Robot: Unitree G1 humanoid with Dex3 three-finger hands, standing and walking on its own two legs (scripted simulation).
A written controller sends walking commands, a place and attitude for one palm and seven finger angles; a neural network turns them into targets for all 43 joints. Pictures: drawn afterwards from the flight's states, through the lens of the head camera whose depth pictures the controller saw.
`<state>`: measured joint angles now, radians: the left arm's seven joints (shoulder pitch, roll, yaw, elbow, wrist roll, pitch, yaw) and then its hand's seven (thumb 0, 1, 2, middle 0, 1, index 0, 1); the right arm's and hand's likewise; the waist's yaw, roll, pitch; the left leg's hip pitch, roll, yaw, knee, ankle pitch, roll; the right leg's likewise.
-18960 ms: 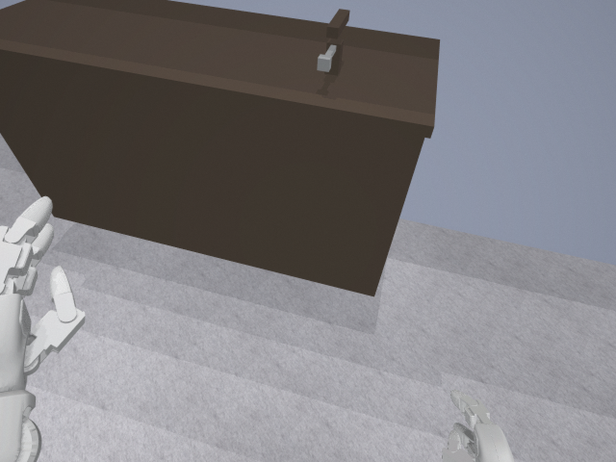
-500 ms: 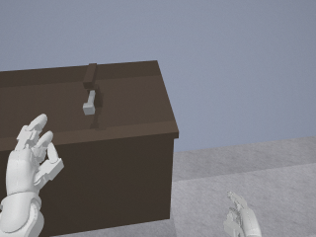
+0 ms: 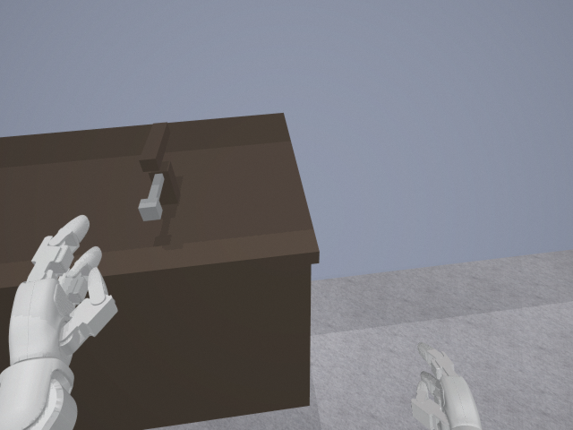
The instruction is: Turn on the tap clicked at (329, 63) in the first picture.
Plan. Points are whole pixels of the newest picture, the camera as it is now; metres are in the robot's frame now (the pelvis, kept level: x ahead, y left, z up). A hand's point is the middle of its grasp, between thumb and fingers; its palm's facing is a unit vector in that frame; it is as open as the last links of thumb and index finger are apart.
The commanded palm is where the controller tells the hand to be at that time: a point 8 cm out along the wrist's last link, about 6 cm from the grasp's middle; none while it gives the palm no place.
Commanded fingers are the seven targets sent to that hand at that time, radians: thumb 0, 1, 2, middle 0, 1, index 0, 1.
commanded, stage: turn the palm inward beside the body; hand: left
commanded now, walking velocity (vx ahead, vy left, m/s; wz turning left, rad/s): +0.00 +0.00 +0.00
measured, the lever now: (150, 209) +0.39 +0.30 +0.12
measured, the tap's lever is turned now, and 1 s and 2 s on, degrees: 0 0 0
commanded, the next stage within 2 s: reach beside the lever's end, fingers flat in 0.24 s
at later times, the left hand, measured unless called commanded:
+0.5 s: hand (118, 298) +0.19 +0.23 +0.16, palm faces +0.47 -0.87 -0.11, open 7.4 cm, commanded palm +0.16 +0.27 +0.17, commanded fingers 0.00 0.90 0.90 -0.20 -0.30 -0.20 -0.30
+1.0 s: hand (121, 265) +0.25 +0.26 +0.15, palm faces +0.48 -0.87 -0.08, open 7.4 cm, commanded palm +0.21 +0.30 +0.16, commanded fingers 0.00 0.90 0.90 -0.19 -0.27 -0.19 -0.27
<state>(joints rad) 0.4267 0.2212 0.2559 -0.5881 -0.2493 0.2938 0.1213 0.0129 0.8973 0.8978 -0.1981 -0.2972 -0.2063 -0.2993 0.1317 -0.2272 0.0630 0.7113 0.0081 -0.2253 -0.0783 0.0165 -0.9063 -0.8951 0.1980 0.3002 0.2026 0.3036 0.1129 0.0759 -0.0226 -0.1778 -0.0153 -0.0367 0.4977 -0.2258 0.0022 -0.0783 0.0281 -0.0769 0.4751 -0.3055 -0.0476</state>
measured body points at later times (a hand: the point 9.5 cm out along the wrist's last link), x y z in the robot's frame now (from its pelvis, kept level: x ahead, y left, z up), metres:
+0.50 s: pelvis +0.00 -0.02 +0.00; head -0.05 -0.05 +0.45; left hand +0.16 +0.27 +0.17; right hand +0.22 -0.22 -0.07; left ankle +0.03 +0.12 -0.74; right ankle -0.02 -0.08 -0.74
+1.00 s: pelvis +0.01 +0.00 +0.00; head -0.01 -0.02 +0.45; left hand +0.22 +0.31 +0.15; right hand +0.20 -0.23 -0.08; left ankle +0.03 +0.12 -0.74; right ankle -0.02 -0.08 -0.74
